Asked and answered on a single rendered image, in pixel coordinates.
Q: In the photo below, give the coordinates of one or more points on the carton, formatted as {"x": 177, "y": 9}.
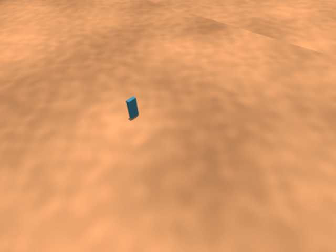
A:
{"x": 132, "y": 107}

